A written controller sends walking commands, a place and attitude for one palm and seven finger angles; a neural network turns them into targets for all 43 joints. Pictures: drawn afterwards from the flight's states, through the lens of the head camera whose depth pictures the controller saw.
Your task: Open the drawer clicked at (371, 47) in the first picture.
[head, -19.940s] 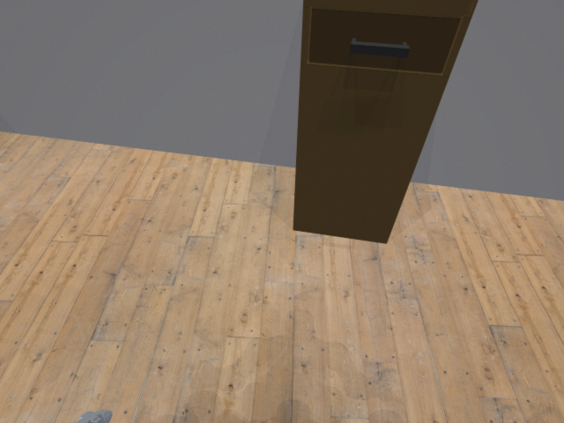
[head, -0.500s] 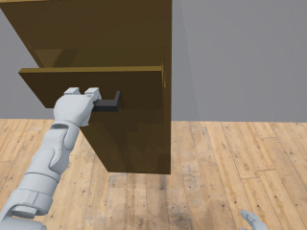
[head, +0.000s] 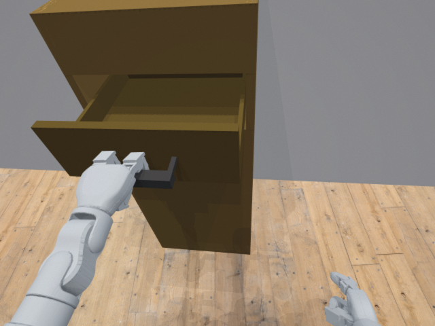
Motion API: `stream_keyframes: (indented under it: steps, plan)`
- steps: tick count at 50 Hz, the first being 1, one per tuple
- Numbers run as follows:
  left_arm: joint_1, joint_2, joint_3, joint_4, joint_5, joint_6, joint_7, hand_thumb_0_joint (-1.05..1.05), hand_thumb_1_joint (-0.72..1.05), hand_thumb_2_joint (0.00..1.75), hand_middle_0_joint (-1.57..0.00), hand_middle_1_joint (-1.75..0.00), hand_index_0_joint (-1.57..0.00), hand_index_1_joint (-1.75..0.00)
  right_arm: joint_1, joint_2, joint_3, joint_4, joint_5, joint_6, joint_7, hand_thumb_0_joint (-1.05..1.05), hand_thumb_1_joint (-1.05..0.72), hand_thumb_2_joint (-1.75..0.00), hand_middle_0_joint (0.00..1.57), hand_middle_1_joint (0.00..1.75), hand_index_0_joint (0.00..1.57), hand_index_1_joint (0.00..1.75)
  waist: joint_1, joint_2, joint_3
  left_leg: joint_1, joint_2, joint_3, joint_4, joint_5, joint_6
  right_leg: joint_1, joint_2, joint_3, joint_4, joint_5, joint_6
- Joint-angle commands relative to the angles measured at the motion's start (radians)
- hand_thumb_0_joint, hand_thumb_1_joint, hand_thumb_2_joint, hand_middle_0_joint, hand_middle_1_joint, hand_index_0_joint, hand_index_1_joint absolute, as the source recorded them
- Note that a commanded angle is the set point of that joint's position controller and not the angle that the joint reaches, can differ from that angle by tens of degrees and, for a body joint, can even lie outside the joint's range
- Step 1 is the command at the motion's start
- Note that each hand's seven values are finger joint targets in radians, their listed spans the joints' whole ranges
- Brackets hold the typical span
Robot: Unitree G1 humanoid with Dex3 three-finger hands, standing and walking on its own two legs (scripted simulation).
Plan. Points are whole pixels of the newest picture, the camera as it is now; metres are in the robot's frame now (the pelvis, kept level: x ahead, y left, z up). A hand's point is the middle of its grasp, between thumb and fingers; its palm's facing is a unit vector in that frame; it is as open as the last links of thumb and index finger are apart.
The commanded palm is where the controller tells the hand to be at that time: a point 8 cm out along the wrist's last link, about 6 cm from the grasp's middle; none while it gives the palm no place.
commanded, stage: pull the drawer open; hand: left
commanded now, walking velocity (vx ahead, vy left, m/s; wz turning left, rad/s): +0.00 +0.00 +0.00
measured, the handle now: (135, 169) +0.36 +0.20 +0.11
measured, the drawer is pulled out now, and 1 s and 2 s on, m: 0.18 0.28 0.30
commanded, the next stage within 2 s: open the thumb to release the handle in 1.34 s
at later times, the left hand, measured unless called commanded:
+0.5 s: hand (112, 221) +0.26 +0.22 +0.08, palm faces +0.04 -0.08 -1.00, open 5.6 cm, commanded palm +0.22 +0.22 +0.14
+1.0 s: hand (99, 253) +0.21 +0.22 +0.08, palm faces +0.05 -0.09 -0.99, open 5.7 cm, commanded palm +0.16 +0.22 +0.14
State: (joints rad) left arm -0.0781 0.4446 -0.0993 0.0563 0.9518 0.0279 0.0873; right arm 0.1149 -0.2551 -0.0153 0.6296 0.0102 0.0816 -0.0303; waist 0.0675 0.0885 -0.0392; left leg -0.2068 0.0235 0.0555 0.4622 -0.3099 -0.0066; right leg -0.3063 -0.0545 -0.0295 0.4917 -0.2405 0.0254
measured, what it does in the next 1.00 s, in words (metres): stands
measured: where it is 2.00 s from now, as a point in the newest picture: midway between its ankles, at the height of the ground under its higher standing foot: outside the picture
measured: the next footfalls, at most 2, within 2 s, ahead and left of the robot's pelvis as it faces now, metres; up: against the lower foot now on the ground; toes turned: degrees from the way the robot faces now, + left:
none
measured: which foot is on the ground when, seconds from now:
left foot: down 0.00-1.00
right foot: down 0.00-1.00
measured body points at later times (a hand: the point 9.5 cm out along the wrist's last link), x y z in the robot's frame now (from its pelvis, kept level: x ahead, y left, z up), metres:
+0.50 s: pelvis -0.01 +0.00 +0.00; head +0.01 -0.04 +0.45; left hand +0.25 +0.22 +0.14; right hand +0.19 -0.23 -0.11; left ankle -0.05 +0.12 -0.74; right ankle +0.01 -0.14 -0.74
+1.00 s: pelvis -0.01 +0.00 +0.00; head +0.00 -0.05 +0.45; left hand +0.20 +0.22 +0.14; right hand +0.22 -0.21 -0.10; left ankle -0.05 +0.12 -0.74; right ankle +0.01 -0.14 -0.74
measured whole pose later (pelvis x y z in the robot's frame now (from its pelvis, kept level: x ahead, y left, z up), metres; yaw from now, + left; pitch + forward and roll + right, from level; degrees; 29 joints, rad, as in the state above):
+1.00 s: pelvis -0.01 +0.00 +0.00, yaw +0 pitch +1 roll +0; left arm 0.36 0.46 -0.05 -0.32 0.94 0.01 0.12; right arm 0.08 -0.24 0.02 0.61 -0.01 0.07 -0.01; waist 0.10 0.10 -0.02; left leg -0.17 0.03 0.05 0.48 -0.32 -0.01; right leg -0.27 -0.05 -0.04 0.50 -0.24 0.02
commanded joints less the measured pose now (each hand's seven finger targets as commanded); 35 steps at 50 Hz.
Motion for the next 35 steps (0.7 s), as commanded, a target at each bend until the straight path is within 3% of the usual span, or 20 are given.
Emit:
stream_keyframes:
  steps: [1,3,6,8,10,13,15,18,20,23,24,25,28,29,30,33,35]
  plan:
    - [-0.240,0.186,0.144,-0.224,-0.002,0.007,0.049,0.00,0.90,0.90,-0.40,-1.35,-0.40,-1.35,-0.120,-0.092,-0.025,-0.143,-0.006,-0.041,-0.008,0.00,-0.90,-0.90,0.20,0.30,0.20,0.30,0.014,-0.068,-0.242,0.015,-0.044,-0.003,-0.035,0.426,0.017,0.200,0.063,-0.032,-0.016,0.312,-0.049]
    - [-0.222,0.241,0.193,-0.226,-0.004,0.005,0.050,0.00,0.90,0.90,-0.40,-1.35,-0.40,-1.35,-0.119,-0.097,-0.026,-0.137,-0.007,-0.042,-0.012,0.00,-0.90,-0.90,0.20,0.30,0.20,0.30,0.021,-0.089,-0.255,0.021,-0.044,0.001,-0.033,0.418,0.018,0.222,0.061,-0.023,-0.024,0.322,-0.049]
    - [-0.215,0.206,0.163,-0.216,-0.003,0.007,0.041,0.00,0.90,0.90,-0.40,-1.35,-0.40,-1.35,-0.136,-0.089,-0.018,-0.135,-0.005,-0.040,-0.014,0.00,-0.90,-0.90,0.20,0.30,0.20,0.30,0.017,-0.072,-0.218,0.002,-0.048,0.001,-0.041,0.393,0.016,0.208,0.060,-0.030,-0.025,0.306,-0.048]
    - [-0.192,0.245,0.199,-0.233,-0.009,0.003,0.040,0.00,0.90,0.90,-0.40,-1.35,-0.40,-1.35,-0.137,-0.092,-0.018,-0.138,-0.007,-0.043,-0.015,0.00,-0.90,-0.90,0.20,0.30,0.20,0.30,0.028,-0.072,-0.234,0.013,-0.047,0.000,-0.040,0.393,0.017,0.227,0.060,-0.022,-0.030,0.310,-0.050]
    - [-0.164,0.207,0.173,-0.258,-0.013,-0.001,0.036,0.00,0.90,0.90,-0.40,-1.35,-0.40,-1.35,-0.141,-0.083,-0.016,-0.145,-0.010,-0.044,-0.013,0.00,-0.90,-0.90,0.20,0.30,0.20,0.30,0.032,-0.051,-0.247,0.015,-0.048,0.001,-0.043,0.411,0.018,0.240,0.057,-0.024,-0.026,0.328,-0.049]
    - [-0.089,0.262,0.236,-0.282,-0.024,-0.008,0.033,0.00,0.90,0.90,-0.40,-1.35,-0.40,-1.35,-0.144,-0.094,-0.017,-0.149,-0.012,-0.043,-0.010,0.00,-0.90,-0.90,0.20,0.30,0.20,0.30,0.046,-0.072,-0.250,0.008,-0.047,0.002,-0.042,0.419,0.016,0.267,0.055,-0.018,-0.025,0.351,-0.049]
    - [-0.026,0.217,0.216,-0.287,-0.027,-0.010,0.032,0.00,0.90,0.90,-0.40,-1.35,-0.40,-1.35,-0.147,-0.082,-0.016,-0.153,-0.014,-0.044,-0.005,0.00,-0.90,-0.90,0.20,0.30,0.20,0.30,0.045,-0.086,-0.227,-0.002,-0.045,0.003,-0.046,0.420,0.018,0.259,0.054,-0.025,-0.023,0.354,-0.046]
    - [0.015,0.262,0.262,-0.333,-0.033,-0.018,0.038,0.00,0.90,0.90,-0.40,-1.35,-0.40,-1.35,-0.154,-0.094,-0.017,-0.158,-0.012,-0.044,-0.002,0.00,-0.90,-0.90,0.20,0.30,0.20,0.30,0.051,-0.071,-0.218,-0.006,-0.044,0.006,-0.044,0.396,0.016,0.257,0.055,-0.015,-0.027,0.334,-0.046]
    - [0.032,0.197,0.209,-0.360,-0.030,-0.019,0.046,0.00,0.90,0.90,-0.40,-1.35,-0.40,-1.35,-0.157,-0.080,-0.016,-0.162,-0.012,-0.049,0.003,0.00,-0.90,-0.90,0.20,0.30,0.20,0.30,0.043,-0.039,-0.205,-0.004,-0.043,0.004,-0.048,0.398,0.016,0.235,0.056,-0.026,-0.025,0.312,-0.048]
    - [0.047,0.230,0.239,-0.398,-0.030,-0.022,0.064,0.00,0.90,0.90,-0.40,-1.35,-0.40,-1.35,-0.155,-0.092,-0.021,-0.167,-0.014,-0.058,0.004,0.00,-0.90,-0.90,0.20,0.30,0.20,0.30,0.047,-0.052,-0.209,0.003,-0.040,0.001,-0.043,0.381,0.015,0.230,0.057,-0.020,-0.026,0.297,-0.048]
    - [0.075,0.219,0.237,-0.408,-0.021,-0.020,0.069,0.00,0.90,0.90,-0.40,-1.35,-0.40,-1.35,-0.152,-0.086,-0.018,-0.167,-0.018,-0.060,0.008,0.00,-0.90,-0.90,0.20,0.30,0.20,0.30,0.053,-0.047,-0.237,0.004,-0.042,0.001,-0.043,0.388,0.016,0.241,0.053,-0.025,-0.018,0.295,-0.048]
    - [0.096,0.185,0.207,-0.424,-0.029,-0.018,0.069,0.00,0.90,0.90,-0.40,-1.35,-0.40,-1.35,-0.155,-0.084,-0.020,-0.169,-0.016,-0.061,0.009,0.00,-0.90,-0.90,0.20,0.30,0.20,0.30,0.048,-0.052,-0.222,0.008,-0.041,-0.001,-0.042,0.400,0.016,0.234,0.054,-0.027,-0.020,0.310,-0.047]
    - [0.158,0.236,0.264,-0.454,-0.033,-0.017,0.080,0.00,0.90,0.90,-0.40,-1.35,-0.40,-1.35,-0.160,-0.091,-0.022,-0.170,-0.015,-0.062,0.011,0.00,-0.90,-0.90,0.20,0.30,0.20,0.30,0.054,-0.062,-0.215,0.001,-0.039,0.000,-0.037,0.378,0.013,0.236,0.055,-0.021,-0.021,0.298,-0.046]
    - [0.132,0.186,0.212,-0.468,-0.026,-0.018,0.081,0.00,0.90,0.90,-0.40,-1.35,-0.40,-1.35,-0.166,-0.084,-0.015,-0.171,-0.018,-0.064,0.014,0.00,-0.90,-0.90,0.20,0.30,0.20,0.30,0.043,-0.051,-0.201,-0.005,-0.041,-0.001,-0.039,0.369,0.015,0.217,0.051,-0.028,-0.019,0.280,-0.045]
    - [0.155,0.168,0.203,-0.485,-0.033,-0.020,0.082,0.00,0.90,0.90,-0.40,-1.35,-0.40,-1.35,-0.161,-0.081,-0.021,-0.169,-0.016,-0.066,0.015,0.00,-0.90,-0.90,0.20,0.30,0.20,0.30,0.043,-0.044,-0.199,0.006,-0.038,-0.003,-0.039,0.390,0.015,0.215,0.055,-0.031,-0.018,0.293,-0.046]
    - [0.178,0.195,0.224,-0.514,-0.028,-0.015,0.092,0.00,0.90,0.90,-0.40,-1.35,-0.40,-1.35,-0.169,-0.087,-0.019,-0.173,-0.019,-0.067,0.015,0.00,-0.90,-0.90,0.20,0.30,0.20,0.30,0.042,-0.058,-0.198,0.011,-0.037,-0.005,-0.033,0.376,0.014,0.208,0.058,-0.026,-0.019,0.281,-0.044]
    - [0.192,0.172,0.208,-0.501,-0.025,-0.012,0.092,0.00,0.90,0.90,-0.40,-1.35,-0.40,-1.35,-0.165,-0.079,-0.019,-0.165,-0.020,-0.067,0.016,0.00,-0.90,-0.90,0.20,0.30,0.20,0.30,0.040,-0.068,-0.171,0.003,-0.037,-0.005,-0.039,0.353,0.015,0.197,0.056,-0.032,-0.024,0.263,-0.043]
